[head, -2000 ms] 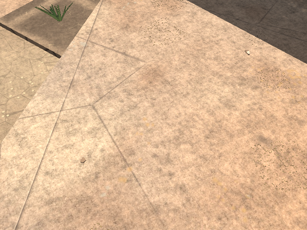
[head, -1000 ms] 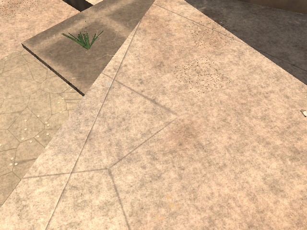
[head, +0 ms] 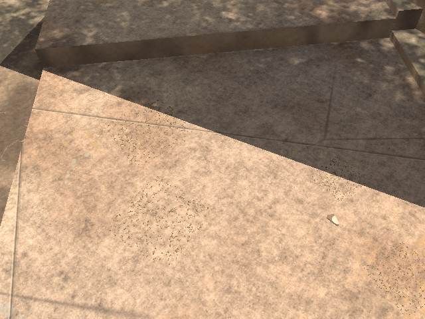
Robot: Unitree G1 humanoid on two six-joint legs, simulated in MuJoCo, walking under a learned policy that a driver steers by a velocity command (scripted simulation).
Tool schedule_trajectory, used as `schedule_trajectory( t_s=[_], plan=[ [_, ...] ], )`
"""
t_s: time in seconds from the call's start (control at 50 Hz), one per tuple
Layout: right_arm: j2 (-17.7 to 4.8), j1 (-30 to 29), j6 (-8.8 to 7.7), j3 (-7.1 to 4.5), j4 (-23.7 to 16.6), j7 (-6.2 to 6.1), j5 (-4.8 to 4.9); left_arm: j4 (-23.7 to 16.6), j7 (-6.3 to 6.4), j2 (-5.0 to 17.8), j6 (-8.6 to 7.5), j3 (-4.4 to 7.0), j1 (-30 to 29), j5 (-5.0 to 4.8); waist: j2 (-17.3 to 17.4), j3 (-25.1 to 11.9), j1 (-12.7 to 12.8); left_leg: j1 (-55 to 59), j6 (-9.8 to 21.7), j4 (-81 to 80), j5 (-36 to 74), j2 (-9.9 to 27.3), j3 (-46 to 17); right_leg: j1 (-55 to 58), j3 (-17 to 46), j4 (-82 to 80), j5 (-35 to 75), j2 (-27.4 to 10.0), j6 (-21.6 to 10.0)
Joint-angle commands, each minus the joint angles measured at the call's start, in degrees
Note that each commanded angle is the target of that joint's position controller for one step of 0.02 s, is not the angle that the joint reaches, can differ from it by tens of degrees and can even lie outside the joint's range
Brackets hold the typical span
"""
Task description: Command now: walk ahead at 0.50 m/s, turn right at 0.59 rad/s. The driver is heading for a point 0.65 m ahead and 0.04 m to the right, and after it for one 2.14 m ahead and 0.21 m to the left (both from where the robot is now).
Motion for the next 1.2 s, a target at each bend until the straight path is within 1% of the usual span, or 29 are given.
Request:
schedule_trajectory(
  t_s=[0.02,0.08,0.12,0.14,0.16,0.18,0.2,0.22,0.24,0.26,0.3,0.36,0.48,0.56,0.6,0.64,0.66,0.68,0.7,0.72,0.74,0.78,0.84,0.92,1.02,1.1,1.16,1.18,1.2],
  plan=[
    [-4.2,-8.7,-1.29,-0.34,-6.5,0.17,0.40,-2.1,0.56,8.9,-0.29,1.85,4.8,0.48,-5.8,-0.2,1.5,-1.8,0.6,-5.1,1.8,-3.5,2.3,3.6,12.0,0.0,29.3,-14.9,-5.5],
    [-5.6,-7.2,-2.11,-0.42,-7.3,0.09,0.75,-3.0,1.20,10.2,-0.30,2.13,3.2,0.88,-6.9,-0.3,-0.4,5.4,2.4,-11.3,-0.9,-5.0,1.2,3.7,14.3,3.3,32.5,-16.0,-3.8],
    [-8.1,3.3,-2.80,-1.45,-4.3,-0.76,0.94,-4.2,0.89,11.5,-0.70,2.41,-0.7,0.92,-6.7,-4.3,-5.4,21.7,4.4,-14.9,-4.9,-8.0,2.2,-0.8,13.7,11.7,41.4,-14.0,-1.2],
    [-9.9,11.6,-3.59,-2.19,-2.4,-1.47,0.58,-4.5,0.27,11.3,-1.18,2.30,-1.9,0.34,-3.6,-8.8,-9.9,33.7,6.1,-18.3,-3.2,-5.7,0.6,-5.0,11.0,22.7,39.1,-10.4,0.2],
    [-14.2,20.9,-3.88,-3.16,-2.2,-2.58,-0.79,-6.5,-0.19,6.6,-1.76,0.98,-1.1,-0.31,2.5,-17.9,-12.6,47.3,8.8,-19.6,-15.5,8.2,-13.1,-12.5,6.8,38.7,21.1,-6.9,1.3],
    [-18.1,18.4,-3.05,-4.05,-2.7,-2.54,-1.36,-7.9,-0.08,3.1,-1.39,0.38,6.0,-1.62,16.2,-21.5,-7.0,55.5,15.1,-27.0,-17.9,20.8,-39.6,-29.2,1.0,51.8,-18.5,1.4,2.7],
    [-13.0,14.6,-2.32,-3.51,-3.3,-2.16,-0.25,-6.0,0.49,7.8,-0.37,0.78,5.2,0.62,7.2,-14.9,-5.6,48.6,15.4,-27.6,-24.5,19.2,-40.2,-33.8,0.8,56.9,-14.4,-4.7,2.2],
    [-7.8,11.0,-2.23,-2.31,-3.9,-1.97,0.29,-5.9,-0.02,8.1,-0.01,0.97,1.1,1.09,1.0,-7.5,-5.4,40.7,14.2,-28.6,-23.1,16.3,-30.1,-33.5,-0.1,55.9,-8.6,-6.9,2.6],
    [-5.7,9.5,-2.34,-1.72,-3.6,-1.76,0.19,-6.3,-0.49,7.0,0.19,0.78,-1.2,1.10,-0.8,-3.9,-4.9,35.5,13.0,-30.0,-16.0,13.2,-21.8,-32.4,-0.9,53.6,-5.6,-8.7,3.1],
    [-5.4,9.9,-2.62,-1.54,-2.9,-1.87,0.21,-6.6,-1.02,6.4,0.69,0.77,-2.2,1.59,1.6,-2.6,-4.6,32.8,11.9,-31.0,-10.6,11.1,-16.0,-31.4,-1.4,51.9,-4.6,-10.0,3.6],
    [-5.4,11.8,-3.65,-1.56,-1.4,-1.66,0.78,-7.2,-2.00,5.4,1.96,0.54,-2.5,1.93,4.3,-2.3,-3.8,30.3,11.4,-32.4,-1.8,9.3,-9.0,-30.0,-2.5,51.1,-3.5,-10.8,4.3],
    [-6.1,13.8,-4.83,-2.04,-0.1,-1.17,1.35,-9.6,-2.96,4.4,2.72,0.10,-7.4,1.87,3.6,-1.8,-3.9,31.4,12.4,-34.6,3.7,9.9,-3.3,-34.5,-3.1,49.5,0.4,-12.1,5.0],
    [-6.3,17.0,-4.89,-2.11,2.6,-0.60,1.04,-13.3,-3.96,1.7,1.90,-1.70,-18.3,1.80,3.1,0.6,-5.6,31.0,11.6,-36.1,8.4,6.7,6.9,-32.9,-6.2,29.7,11.5,-11.5,5.7],
    [-8.3,21.3,-4.16,-2.48,5.2,-0.78,1.25,-14.9,-3.93,2.3,1.55,-2.19,-23.7,2.22,3.3,1.7,-7.0,35.0,11.1,-35.0,12.1,8.9,8.0,-28.0,-10.2,19.8,8.5,-10.4,3.9],
    [-9.4,22.5,-3.29,-2.66,6.5,-0.97,1.27,-14.8,-3.41,3.1,1.15,-2.00,-23.0,2.67,3.6,0.9,-6.2,38.8,10.8,-30.1,22.5,9.9,8.6,-24.9,-11.6,16.6,3.4,-8.9,2.1],
    [-9.4,22.8,-2.45,-2.37,7.4,-1.16,1.63,-10.8,-2.62,4.2,0.02,-1.18,-11.6,3.31,2.0,-5.5,-0.8,38.0,9.3,-14.4,33.6,7.8,11.7,-9.6,-13.0,10.0,4.3,-5.3,-0.3],
    [-7.7,22.6,-2.49,-1.67,6.3,-1.15,1.75,-7.7,-1.88,7.3,-0.45,-0.01,-2.0,4.17,-0.9,-12.1,2.8,29.1,8.1,-1.5,22.1,5.7,12.6,5.1,-6.6,10.2,2.2,-10.8,-2.3],
    [-1.5,25.2,-2.82,-0.10,2.5,-0.12,2.95,-7.3,-0.92,14.3,-0.45,1.63,3.4,4.38,-15.1,-20.4,2.8,7.1,5.0,20.1,-12.2,-2.7,13.8,23.7,21.0,7.0,-1.8,-29.7,-9.4],
    [-7.1,21.9,-2.48,-1.83,2.7,-0.65,1.80,-7.1,-0.34,14.7,0.21,2.04,3.7,1.58,-11.7,-21.1,3.2,1.1,5.1,28.9,-26.4,-5.7,5.0,21.3,31.1,1.2,5.9,-32.5,-10.8],
    [-7.3,18.4,-2.37,-2.16,2.0,-0.69,2.01,-6.9,-0.03,12.6,0.15,1.54,-0.8,1.03,-7.8,-12.9,1.2,-2.0,6.0,30.2,-22.4,-2.9,1.4,15.4,19.6,2.0,11.2,-29.9,-9.3],
    [-5.5,17.6,-2.70,-1.57,2.4,-0.47,2.48,-6.8,-0.06,8.6,-0.38,0.49,-3.9,1.23,-5.7,-7.7,-0.8,-0.3,6.3,26.6,-18.7,-1.5,0.5,7.5,12.7,0.5,15.0,-27.2,-7.1],
    [-4.4,20.2,-1.41,-1.68,4.4,-0.13,1.30,-6.4,-0.04,4.3,-1.30,-0.82,-8.3,0.93,-6.6,-3.1,-4.8,5.9,5.8,20.5,-15.3,0.2,0.1,-2.7,3.8,-3.8,15.5,-22.6,-2.5],
    [-3.3,20.6,0.23,-2.01,5.3,0.88,0.74,-5.1,0.04,4.4,-2.89,-0.79,-7.2,0.76,-6.7,-2.1,-6.1,6.7,5.2,19.8,-10.5,-0.7,0.0,-5.5,-1.1,-7.9,16.2,-21.7,-2.2],
    [-2.7,12.9,0.66,-2.18,3.3,1.20,0.79,-3.2,0.20,4.4,-3.62,-0.68,-4.2,0.86,-5.5,1.4,-4.8,-1.1,4.4,14.7,-2.5,-0.3,-0.5,-3.4,-6.4,-10.7,16.1,-21.6,-2.0],
    [-1.3,3.8,0.21,-1.18,0.2,1.90,0.46,-1.4,0.76,4.5,-3.72,-0.91,-1.9,0.75,-5.4,3.3,-3.0,-0.8,4.9,1.1,4.8,-1.2,4.2,0.0,-13.2,-10.1,22.5,-21.1,-0.9],
    [-1.2,-1.1,-0.04,-0.72,-2.6,2.44,0.24,0.8,1.54,5.6,-2.98,-0.79,1.6,1.09,-5.2,3.9,-1.8,0.7,8.0,-6.5,0.9,-3.1,8.6,7.2,-16.5,-5.5,34.4,-22.8,0.2],
    [-2.7,3.9,0.09,-1.43,-1.9,1.86,0.08,1.0,2.09,8.1,-2.18,-0.34,0.4,1.38,-7.5,-0.5,-4.8,9.6,11.8,-8.0,-7.7,-8.5,12.3,10.5,-19.5,7.1,60.5,-23.3,1.4],
    [-3.8,9.0,-0.11,-2.09,-0.6,1.58,-0.02,0.8,2.15,8.9,-1.61,-0.07,-0.1,1.54,-7.7,-3.6,-7.0,15.3,13.3,-9.2,-10.4,-10.5,12.5,9.9,-19.9,15.8,63.4,-23.4,1.4],
    [-5.5,17.0,-0.61,-3.11,1.8,1.15,-0.45,0.3,2.06,9.5,-1.16,0.06,-0.7,1.29,-6.2,-8.1,-10.8,26.4,15.2,-13.8,-9.1,-11.7,10.9,5.0,-20.6,28.2,56.9,-22.5,2.2]
  ],
)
